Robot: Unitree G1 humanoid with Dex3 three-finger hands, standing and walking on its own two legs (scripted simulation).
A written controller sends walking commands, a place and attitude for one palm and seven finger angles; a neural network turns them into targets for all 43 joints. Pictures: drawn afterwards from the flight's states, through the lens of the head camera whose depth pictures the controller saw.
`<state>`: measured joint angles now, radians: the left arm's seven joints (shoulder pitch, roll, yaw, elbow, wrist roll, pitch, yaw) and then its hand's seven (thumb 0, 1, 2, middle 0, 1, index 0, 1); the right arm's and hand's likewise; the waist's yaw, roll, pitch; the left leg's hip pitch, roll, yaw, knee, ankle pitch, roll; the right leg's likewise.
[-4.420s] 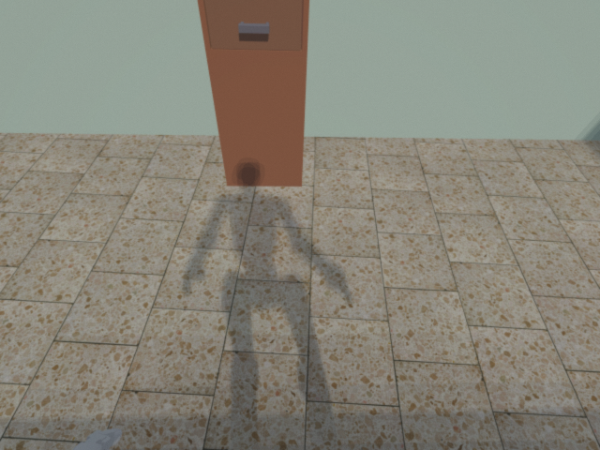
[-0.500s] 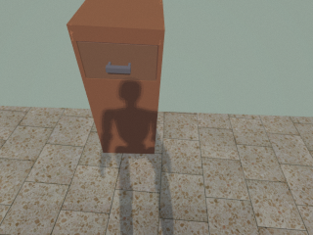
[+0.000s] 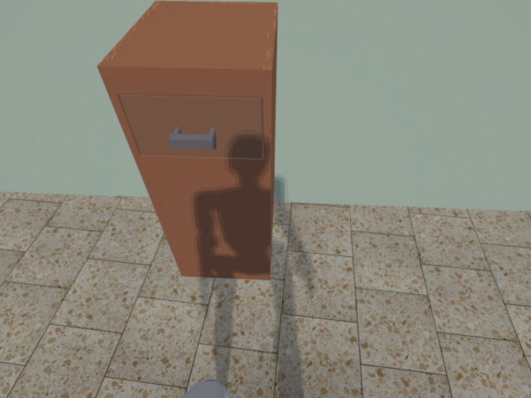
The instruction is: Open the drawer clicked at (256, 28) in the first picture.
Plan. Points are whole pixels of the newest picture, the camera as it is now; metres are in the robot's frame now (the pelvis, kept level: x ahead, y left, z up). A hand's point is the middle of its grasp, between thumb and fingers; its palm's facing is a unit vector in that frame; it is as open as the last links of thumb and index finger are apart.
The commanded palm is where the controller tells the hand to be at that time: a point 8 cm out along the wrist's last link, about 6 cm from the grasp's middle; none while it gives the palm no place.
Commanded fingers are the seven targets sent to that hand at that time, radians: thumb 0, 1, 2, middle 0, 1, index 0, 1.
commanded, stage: take the last steps up to it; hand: left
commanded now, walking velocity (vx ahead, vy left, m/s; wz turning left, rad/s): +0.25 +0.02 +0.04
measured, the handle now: (193, 136) +0.69 +0.23 -0.01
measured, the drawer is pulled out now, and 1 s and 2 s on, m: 0.00 0.00 0.00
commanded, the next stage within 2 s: come to a stop and stand still in 0.24 s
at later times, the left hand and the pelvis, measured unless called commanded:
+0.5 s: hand (157, 362) +0.22 +0.23 -0.18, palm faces +0.04 -0.97 -0.22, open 7.4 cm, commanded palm none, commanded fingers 0.00 0.90 0.90 -0.20 -0.30 -0.20 -0.30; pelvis +0.15 +0.04 -0.01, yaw -1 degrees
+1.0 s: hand (141, 380) +0.19 +0.25 -0.19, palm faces +0.08 -0.97 -0.24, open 7.4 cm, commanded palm none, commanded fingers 0.00 0.90 0.90 -0.20 -0.30 -0.20 -0.30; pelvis +0.12 +0.05 -0.02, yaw +1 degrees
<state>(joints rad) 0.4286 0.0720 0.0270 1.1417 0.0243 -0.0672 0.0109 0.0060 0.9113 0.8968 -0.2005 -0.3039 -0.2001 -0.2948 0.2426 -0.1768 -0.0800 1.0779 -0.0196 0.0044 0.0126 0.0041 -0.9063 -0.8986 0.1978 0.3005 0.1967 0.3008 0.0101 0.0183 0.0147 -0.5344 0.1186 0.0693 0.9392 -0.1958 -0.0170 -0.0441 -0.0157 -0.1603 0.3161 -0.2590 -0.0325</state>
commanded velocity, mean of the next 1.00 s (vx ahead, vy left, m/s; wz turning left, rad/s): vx -0.03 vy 0.01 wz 0.00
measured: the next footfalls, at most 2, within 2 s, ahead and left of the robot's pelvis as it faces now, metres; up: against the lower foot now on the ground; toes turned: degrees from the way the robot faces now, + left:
left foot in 0.18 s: +0.18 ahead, +0.15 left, +0.00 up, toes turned +9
right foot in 0.54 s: +0.25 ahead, -0.09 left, +0.00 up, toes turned -7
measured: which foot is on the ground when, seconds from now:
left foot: up 0.00-0.16, down 0.18-0.58, up 0.60-0.92, down 0.94-1.00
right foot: down 0.00-0.20, up 0.22-0.52, down 0.54-1.00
